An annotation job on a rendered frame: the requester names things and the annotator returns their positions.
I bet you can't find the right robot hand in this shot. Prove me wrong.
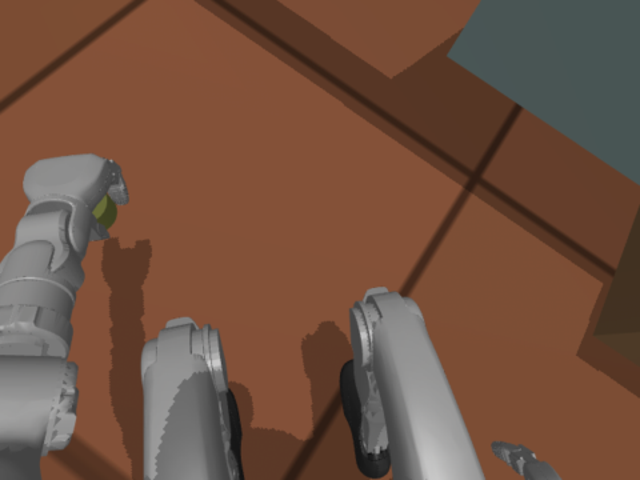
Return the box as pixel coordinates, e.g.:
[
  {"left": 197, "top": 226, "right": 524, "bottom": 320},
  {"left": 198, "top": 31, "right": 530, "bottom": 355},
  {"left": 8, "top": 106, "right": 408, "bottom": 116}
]
[{"left": 491, "top": 441, "right": 562, "bottom": 480}]

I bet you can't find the right robot foot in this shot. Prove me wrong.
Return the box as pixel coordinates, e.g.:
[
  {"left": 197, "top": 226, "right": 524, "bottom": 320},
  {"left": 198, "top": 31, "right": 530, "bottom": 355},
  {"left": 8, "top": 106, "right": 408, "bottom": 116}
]
[{"left": 340, "top": 359, "right": 391, "bottom": 479}]

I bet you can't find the left robot hand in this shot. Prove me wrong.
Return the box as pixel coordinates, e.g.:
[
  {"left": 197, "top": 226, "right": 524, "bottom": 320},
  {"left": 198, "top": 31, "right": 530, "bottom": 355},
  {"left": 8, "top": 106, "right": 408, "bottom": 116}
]
[{"left": 23, "top": 153, "right": 129, "bottom": 241}]

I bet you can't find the left robot arm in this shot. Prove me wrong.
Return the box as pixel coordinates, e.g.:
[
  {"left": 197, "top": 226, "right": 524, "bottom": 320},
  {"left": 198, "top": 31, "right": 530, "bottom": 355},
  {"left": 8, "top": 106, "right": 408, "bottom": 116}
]
[{"left": 0, "top": 195, "right": 93, "bottom": 480}]

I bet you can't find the left robot foot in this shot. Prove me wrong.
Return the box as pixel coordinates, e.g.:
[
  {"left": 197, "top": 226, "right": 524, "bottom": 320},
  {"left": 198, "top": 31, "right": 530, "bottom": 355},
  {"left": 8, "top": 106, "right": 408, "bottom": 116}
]
[{"left": 226, "top": 388, "right": 245, "bottom": 480}]

